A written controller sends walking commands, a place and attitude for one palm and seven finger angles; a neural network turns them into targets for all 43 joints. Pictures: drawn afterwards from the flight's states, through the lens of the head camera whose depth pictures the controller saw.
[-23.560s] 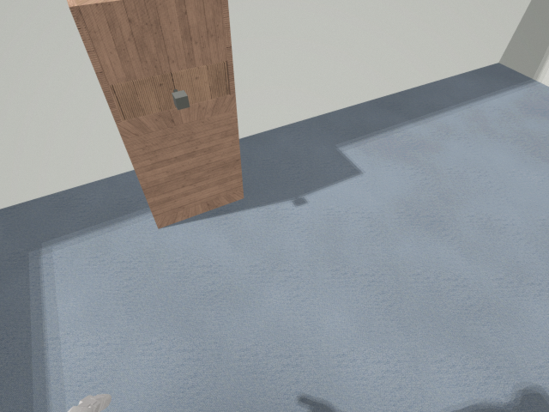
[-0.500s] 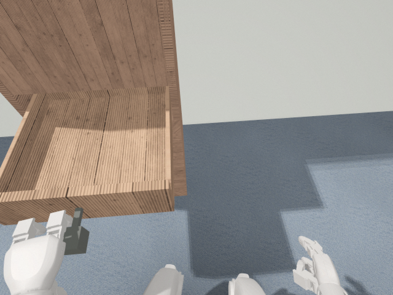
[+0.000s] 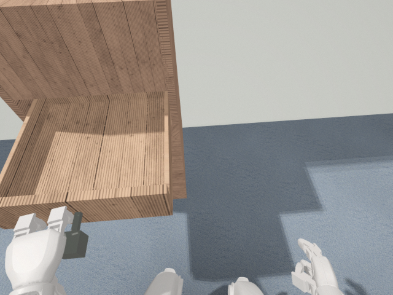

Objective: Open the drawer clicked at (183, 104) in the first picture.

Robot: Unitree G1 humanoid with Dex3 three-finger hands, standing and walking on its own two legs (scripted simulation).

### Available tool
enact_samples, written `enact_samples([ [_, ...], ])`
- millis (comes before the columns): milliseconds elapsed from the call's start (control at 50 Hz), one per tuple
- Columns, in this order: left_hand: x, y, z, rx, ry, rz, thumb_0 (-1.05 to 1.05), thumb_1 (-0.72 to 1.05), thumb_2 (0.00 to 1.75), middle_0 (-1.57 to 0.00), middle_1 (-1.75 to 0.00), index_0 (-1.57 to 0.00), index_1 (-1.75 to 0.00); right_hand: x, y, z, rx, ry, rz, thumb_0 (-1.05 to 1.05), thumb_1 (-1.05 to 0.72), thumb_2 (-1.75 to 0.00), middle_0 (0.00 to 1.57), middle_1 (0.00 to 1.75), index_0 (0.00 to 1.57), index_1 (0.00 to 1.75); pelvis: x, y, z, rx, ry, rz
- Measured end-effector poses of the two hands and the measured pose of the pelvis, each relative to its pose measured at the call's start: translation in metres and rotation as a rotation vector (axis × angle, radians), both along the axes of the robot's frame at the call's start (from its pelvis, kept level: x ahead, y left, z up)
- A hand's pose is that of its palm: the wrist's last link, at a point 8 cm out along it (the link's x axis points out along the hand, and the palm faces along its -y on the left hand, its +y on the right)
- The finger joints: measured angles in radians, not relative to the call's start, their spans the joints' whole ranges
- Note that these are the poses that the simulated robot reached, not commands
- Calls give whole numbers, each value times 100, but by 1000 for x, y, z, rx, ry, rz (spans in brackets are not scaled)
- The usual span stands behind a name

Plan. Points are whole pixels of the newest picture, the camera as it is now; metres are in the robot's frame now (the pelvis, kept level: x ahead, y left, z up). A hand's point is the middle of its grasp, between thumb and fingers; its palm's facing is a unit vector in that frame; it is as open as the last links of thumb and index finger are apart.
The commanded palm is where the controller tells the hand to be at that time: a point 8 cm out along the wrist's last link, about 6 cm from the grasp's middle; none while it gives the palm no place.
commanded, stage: lift the hand off the handle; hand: left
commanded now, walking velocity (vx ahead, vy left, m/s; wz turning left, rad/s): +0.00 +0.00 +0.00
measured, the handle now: (74, 233) +0.23 +0.28 -0.03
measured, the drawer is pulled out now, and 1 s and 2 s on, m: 0.29 0.29 0.29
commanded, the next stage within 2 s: none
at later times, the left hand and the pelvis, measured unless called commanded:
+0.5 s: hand (39, 254) +0.18 +0.31 +0.01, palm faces -0.01 -0.03 -1.00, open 13.8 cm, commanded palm +0.16 +0.30 +0.06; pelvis +0.01 +0.01 +0.02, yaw +0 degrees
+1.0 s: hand (30, 247) +0.18 +0.30 +0.05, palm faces +0.00 -0.04 -1.00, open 13.8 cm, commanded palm +0.16 +0.29 +0.10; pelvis +0.02 +0.01 +0.05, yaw +0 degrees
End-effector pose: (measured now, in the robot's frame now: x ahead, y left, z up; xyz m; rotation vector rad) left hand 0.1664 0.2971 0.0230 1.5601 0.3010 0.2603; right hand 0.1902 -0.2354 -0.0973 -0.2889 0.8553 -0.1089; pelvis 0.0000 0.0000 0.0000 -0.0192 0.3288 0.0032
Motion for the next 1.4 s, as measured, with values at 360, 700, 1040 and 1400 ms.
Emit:
enact_samples([
  [360,-9,11,30,-12,12,15,0,-49,30,-32,-120,-32,-120,12,1,29,1,-34,3,1,-90,-90,20,30,20,30,10,4,20,-2,-48,1],
  [700,-5,9,57,-10,-38,6,0,-49,30,-32,-120,-32,-120,15,19,42,47,-48,21,1,-90,-90,20,30,20,30,12,10,33,-3,-94,0],
  [1040,-3,2,81,-32,-38,-43,0,-49,30,-32,-120,-32,-120,16,14,60,46,-70,21,1,-90,-90,20,30,20,30,16,11,46,0,-137,-4],
  [1400,-3,3,109,-37,-28,-14,0,-49,30,-32,-120,-32,-120,27,15,72,68,-92,32,1,-90,-90,20,30,20,30,22,4,57,8,-174,-1],
])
